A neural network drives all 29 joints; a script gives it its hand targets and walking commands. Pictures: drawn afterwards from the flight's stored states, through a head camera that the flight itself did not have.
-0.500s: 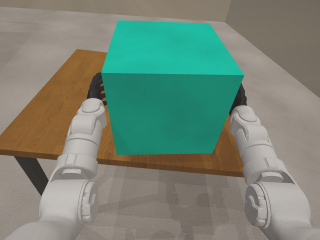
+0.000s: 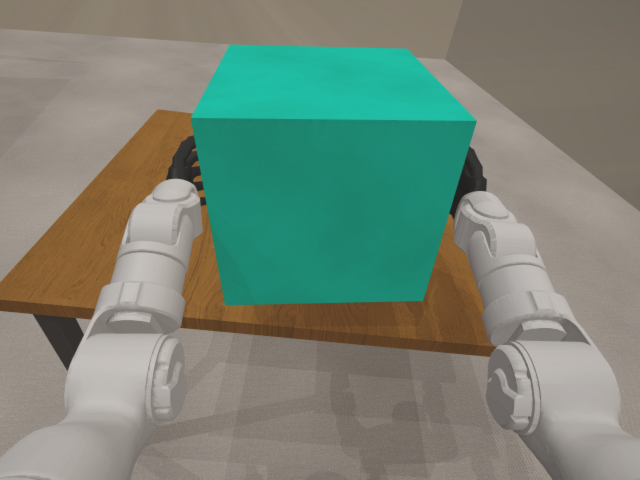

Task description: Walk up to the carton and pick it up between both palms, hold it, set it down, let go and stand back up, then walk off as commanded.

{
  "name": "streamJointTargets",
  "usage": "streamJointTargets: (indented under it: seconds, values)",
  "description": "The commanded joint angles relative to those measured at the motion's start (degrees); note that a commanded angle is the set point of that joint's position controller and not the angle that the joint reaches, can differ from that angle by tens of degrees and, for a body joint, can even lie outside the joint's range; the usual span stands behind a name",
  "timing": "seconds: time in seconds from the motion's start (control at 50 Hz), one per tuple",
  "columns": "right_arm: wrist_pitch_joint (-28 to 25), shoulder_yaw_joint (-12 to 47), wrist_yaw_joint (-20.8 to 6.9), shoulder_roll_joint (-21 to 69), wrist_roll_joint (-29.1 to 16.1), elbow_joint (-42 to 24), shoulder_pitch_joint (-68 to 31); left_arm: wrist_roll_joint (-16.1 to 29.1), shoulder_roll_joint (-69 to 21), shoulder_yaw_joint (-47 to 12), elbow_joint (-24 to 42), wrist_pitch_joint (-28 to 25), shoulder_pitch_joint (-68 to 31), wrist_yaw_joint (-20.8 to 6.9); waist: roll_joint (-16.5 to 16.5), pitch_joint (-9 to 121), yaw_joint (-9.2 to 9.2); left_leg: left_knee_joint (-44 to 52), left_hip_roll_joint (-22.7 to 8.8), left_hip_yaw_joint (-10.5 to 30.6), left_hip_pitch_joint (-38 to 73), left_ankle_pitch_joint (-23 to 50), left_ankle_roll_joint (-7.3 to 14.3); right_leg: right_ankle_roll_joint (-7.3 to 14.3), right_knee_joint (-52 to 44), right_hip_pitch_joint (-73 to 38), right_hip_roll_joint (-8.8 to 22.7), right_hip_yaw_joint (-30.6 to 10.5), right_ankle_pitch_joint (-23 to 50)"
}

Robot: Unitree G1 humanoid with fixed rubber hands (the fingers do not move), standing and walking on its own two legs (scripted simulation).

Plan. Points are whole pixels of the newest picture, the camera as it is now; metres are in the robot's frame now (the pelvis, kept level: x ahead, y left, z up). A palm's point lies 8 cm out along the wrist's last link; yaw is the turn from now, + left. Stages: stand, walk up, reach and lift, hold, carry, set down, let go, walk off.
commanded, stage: reach and lift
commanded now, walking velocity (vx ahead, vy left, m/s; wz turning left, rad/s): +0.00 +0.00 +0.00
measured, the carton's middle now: (322, 167) +0.49 +0.06 +0.19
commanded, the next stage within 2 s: hold in 1.14 s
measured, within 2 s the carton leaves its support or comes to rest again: neither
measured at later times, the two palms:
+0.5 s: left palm (178, 181) +0.39 +0.23 +0.21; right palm (473, 195) +0.40 -0.13 +0.23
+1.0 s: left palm (170, 165) +0.38 +0.23 +0.23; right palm (480, 182) +0.40 -0.13 +0.25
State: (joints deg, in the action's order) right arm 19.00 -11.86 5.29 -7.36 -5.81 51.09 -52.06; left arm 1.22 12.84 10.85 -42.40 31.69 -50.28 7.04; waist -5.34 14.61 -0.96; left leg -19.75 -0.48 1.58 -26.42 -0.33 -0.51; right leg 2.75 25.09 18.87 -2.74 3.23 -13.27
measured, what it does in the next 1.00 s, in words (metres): stands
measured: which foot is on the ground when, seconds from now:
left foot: down 0.00-1.00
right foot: down 0.00-1.00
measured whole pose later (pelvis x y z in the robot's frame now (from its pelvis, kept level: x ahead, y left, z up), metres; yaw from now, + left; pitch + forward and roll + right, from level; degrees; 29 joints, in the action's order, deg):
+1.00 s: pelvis -0.01 +0.01 +0.00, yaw +0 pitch +6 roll -1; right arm 30.2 -11.9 7.4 -8.5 -10.3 39.8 -52.6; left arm 1.2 13.9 10.1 -33.4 41.8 -52.3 6.7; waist -3.7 14.6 -0.8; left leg -20.5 -0.5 1.6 -26.2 -0.1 -0.2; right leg 2.3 25.0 18.3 -2.7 3.2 -12.6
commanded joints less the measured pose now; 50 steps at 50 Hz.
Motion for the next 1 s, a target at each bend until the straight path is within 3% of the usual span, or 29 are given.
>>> streamJointTargets:
  seconds: [0.0,0.04,0.12,0.24,0.32,0.48,0.56,0.64,0.66,0.7,0.72,0.82,0.92,0.94,0.98]
  values:
    - [-1.14,20.60,-3.34,35.72,-11.91,-27.21,-61.54,9.19,-41.18,-25.83,27.43,-5.39,-60.17,-12.22,12.00,36.05,8.02,-2.62,2.01,-0.23,37.34,3.83,-0.85,-5.67,-9.47,-8.98,1.99,-5.68,20.01]
    - [-0.19,21.16,-3.18,35.05,-12.56,-27.68,-60.54,9.15,-41.67,-25.99,28.95,-4.79,-59.99,-12.09,12.90,35.49,8.27,-2.95,2.03,0.02,37.89,5.39,-1.20,-5.53,-9.02,-8.96,1.70,-5.51,21.73]
    - [2.02,21.43,-2.81,34.23,-12.49,-26.24,-58.72,7.54,-39.65,-23.35,27.58,-3.27,-57.68,-12.95,11.34,31.77,7.98,-1.92,2.05,-0.22,36.34,2.26,-0.62,-6.04,-9.32,-9.21,2.28,-5.80,20.09]
    - [3.80,19.65,-3.20,32.95,-11.08,-23.07,-59.69,6.91,-38.92,-21.90,25.14,-2.08,-59.16,-14.01,11.17,27.43,8.62,-0.26,1.29,-0.14,34.88,-1.80,-0.32,-5.60,-10.02,-7.25,2.36,-5.66,13.29]
    - [3.79,20.72,-3.27,34.82,-11.89,-26.78,-62.30,8.69,-38.91,-22.73,27.17,-2.42,-62.10,-14.13,10.53,31.53,8.41,-0.81,1.39,-0.43,34.72,-0.97,0.13,-5.52,-9.44,-8.17,2.47,-6.16,14.69]
    - [4.86,20.81,-4.23,34.42,-13.21,-28.07,-63.41,11.29,-40.71,-25.34,30.41,-1.95,-65.28,-12.51,12.52,34.97,8.72,-1.51,0.67,0.70,36.55,-0.70,-0.64,-4.89,-9.26,-5.25,2.12,-5.72,13.39]
    - [6.29,19.63,-4.16,33.37,-12.69,-24.32,-61.62,9.69,-39.15,-22.89,27.79,-0.77,-64.08,-12.83,11.65,29.96,8.94,-0.69,0.76,0.45,35.08,-3.07,-0.30,-5.26,-9.87,-4.81,2.45,-5.62,11.46]
    - [6.71,20.54,-4.29,33.44,-13.71,-25.59,-62.04,9.75,-39.46,-22.85,28.87,0.01,-62.98,-12.88,11.54,31.58,8.30,-0.98,0.42,0.84,35.75,-1.98,-0.53,-5.20,-9.69,-5.77,2.19,-5.69,12.93]
    - [6.60,20.02,-4.35,32.86,-13.88,-26.37,-62.29,10.77,-40.79,-24.35,30.26,0.05,-64.12,-12.77,12.64,33.54,9.33,-1.09,0.11,1.18,36.82,-0.79,-0.95,-5.00,-9.49,-5.07,1.97,-5.71,13.76]
    - [7.21,20.30,-4.39,32.17,-14.31,-26.68,-61.68,10.81,-40.61,-24.30,30.90,0.63,-63.73,-12.83,12.89,33.57,9.26,-1.50,0.19,1.09,37.09,-0.07,-1.01,-4.82,-9.46,-5.74,1.82,-5.67,14.42]
    - [7.54,20.54,-4.32,32.64,-14.38,-25.75,-61.35,10.06,-39.43,-22.90,30.14,0.88,-63.46,-12.95,12.09,32.13,8.59,-1.38,0.36,0.90,36.53,-0.63,-0.62,-5.06,-9.63,-6.11,2.07,-5.88,14.32]
    - [8.27,22.49,-3.67,33.34,-15.93,-31.08,-62.28,11.07,-40.27,-24.46,33.84,1.83,-63.12,-13.31,11.52,35.39,8.83,-2.23,0.47,0.98,36.93,2.38,-0.62,-5.43,-8.95,-8.23,1.98,-6.32,18.59]
    - [10.03,22.25,-4.08,31.99,-16.83,-30.90,-62.43,11.33,-40.69,-25.03,35.74,3.32,-64.19,-12.75,13.12,35.87,8.41,-2.10,-0.11,1.84,37.03,1.12,-1.24,-4.72,-8.97,-6.88,1.33,-6.07,16.40]
    - [10.47,21.27,-4.19,30.92,-16.30,-29.84,-62.30,10.80,-40.67,-24.51,34.05,3.71,-63.66,-12.80,13.03,33.49,8.91,-1.60,-0.12,1.79,36.56,-0.34,-1.14,-4.63,-9.51,-6.04,1.43,-5.98,14.62]
    - [10.93,21.99,-4.26,31.91,-16.46,-30.10,-62.64,10.19,-39.82,-23.37,33.30,4.46,-62.52,-12.98,11.56,32.59,8.01,-1.20,-0.10,1.42,35.60,-1.41,-0.63,-4.81,-9.67,-6.37,1.75,-6.16,13.97]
